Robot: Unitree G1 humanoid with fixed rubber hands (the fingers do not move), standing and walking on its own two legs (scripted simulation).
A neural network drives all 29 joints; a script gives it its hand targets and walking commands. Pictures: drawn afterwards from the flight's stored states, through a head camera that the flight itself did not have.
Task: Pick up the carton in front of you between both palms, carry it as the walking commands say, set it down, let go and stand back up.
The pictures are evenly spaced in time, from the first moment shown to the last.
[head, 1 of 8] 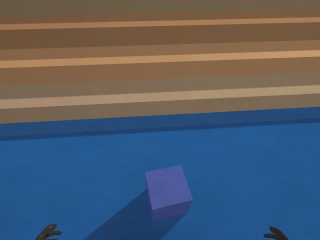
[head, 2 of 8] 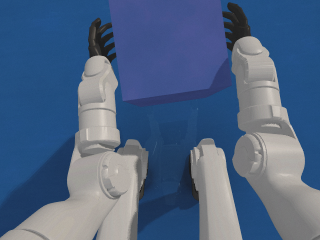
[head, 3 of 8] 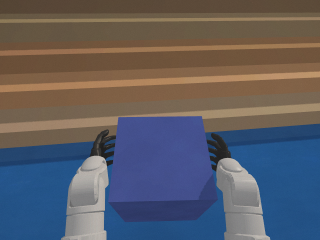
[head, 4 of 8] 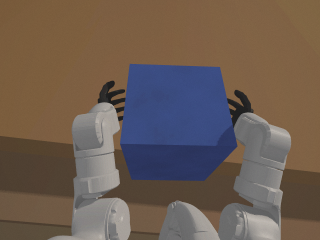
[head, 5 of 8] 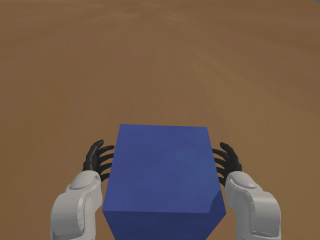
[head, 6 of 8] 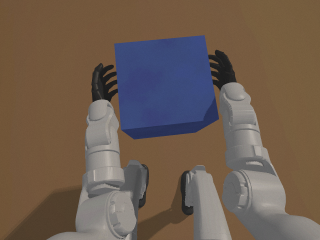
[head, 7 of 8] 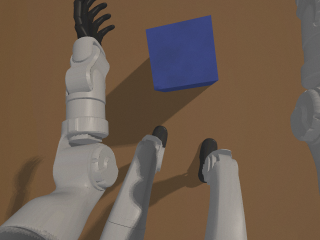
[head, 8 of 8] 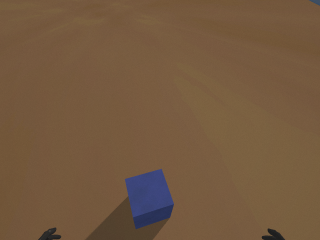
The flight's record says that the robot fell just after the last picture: no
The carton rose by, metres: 1.78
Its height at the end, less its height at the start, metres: +1.03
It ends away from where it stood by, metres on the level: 4.83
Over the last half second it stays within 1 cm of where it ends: yes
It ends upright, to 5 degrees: yes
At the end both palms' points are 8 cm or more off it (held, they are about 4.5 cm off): yes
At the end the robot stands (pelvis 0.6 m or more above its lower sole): yes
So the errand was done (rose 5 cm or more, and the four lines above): yes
